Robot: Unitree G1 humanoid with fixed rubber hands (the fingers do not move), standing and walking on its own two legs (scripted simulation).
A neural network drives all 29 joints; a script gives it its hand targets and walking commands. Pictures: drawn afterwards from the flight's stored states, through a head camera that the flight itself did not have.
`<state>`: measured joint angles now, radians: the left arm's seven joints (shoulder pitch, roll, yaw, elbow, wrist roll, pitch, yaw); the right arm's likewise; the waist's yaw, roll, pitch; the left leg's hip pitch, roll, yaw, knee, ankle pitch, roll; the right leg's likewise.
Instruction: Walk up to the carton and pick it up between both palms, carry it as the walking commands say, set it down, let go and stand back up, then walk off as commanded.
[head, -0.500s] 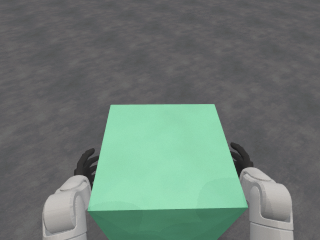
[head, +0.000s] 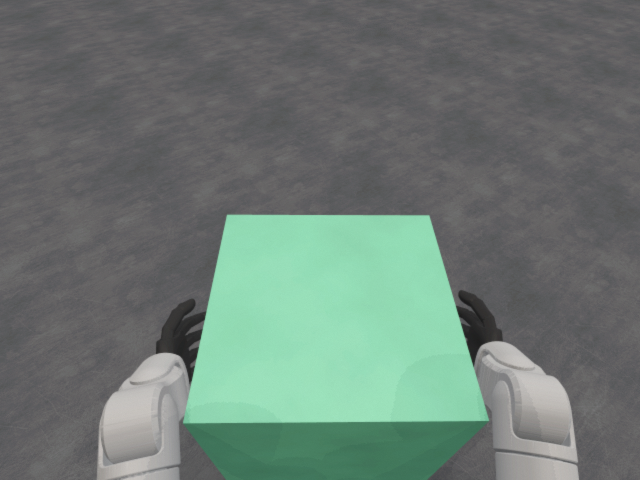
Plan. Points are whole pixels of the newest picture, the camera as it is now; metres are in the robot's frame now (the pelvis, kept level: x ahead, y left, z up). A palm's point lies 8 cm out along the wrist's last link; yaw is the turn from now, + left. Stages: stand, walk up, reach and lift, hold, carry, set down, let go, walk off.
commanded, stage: carry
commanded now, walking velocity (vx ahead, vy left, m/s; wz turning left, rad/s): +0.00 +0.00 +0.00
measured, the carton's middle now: (327, 357) +0.30 -0.01 -0.02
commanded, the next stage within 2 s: none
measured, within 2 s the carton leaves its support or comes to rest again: neither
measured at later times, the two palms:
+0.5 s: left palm (180, 363) +0.26 +0.18 +0.04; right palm (476, 350) +0.27 -0.19 +0.04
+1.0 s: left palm (180, 368) +0.26 +0.18 +0.03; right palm (475, 354) +0.26 -0.19 +0.04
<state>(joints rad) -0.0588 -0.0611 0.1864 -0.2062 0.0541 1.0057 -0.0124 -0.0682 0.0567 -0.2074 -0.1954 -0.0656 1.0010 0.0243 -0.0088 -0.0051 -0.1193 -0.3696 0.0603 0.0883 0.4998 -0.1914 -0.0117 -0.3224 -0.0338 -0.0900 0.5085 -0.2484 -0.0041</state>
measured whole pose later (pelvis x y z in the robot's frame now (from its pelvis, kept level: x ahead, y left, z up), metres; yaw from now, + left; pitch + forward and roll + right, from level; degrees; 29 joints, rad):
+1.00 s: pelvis +0.01 +0.00 +0.00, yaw +0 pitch +3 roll +0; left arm -0.02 -0.04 0.15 -0.03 0.10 0.73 -0.05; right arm -0.03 0.04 -0.17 -0.02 -0.12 0.74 0.05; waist -0.01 0.00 -0.11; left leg -0.35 0.06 0.08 0.51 -0.21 -0.02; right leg -0.30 -0.03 -0.10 0.51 -0.27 -0.01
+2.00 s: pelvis -0.01 +0.01 +0.00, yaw +0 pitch +2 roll +0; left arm -0.01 -0.03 0.14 0.04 0.11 0.65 -0.05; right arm -0.03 0.03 -0.16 0.04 -0.14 0.67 0.06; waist -0.01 0.00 -0.10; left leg -0.35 0.05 0.09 0.49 -0.18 0.00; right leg -0.30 -0.05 -0.09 0.50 -0.24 0.01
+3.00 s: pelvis -0.03 +0.01 +0.00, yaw +1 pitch +2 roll +0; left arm 0.04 -0.01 0.10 -0.23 0.02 0.81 0.01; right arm 0.03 0.00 -0.12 -0.23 -0.03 0.82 0.01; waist -0.01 0.01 -0.06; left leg -0.38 0.04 0.09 0.49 -0.15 0.01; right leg -0.33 -0.05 -0.09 0.50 -0.21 0.02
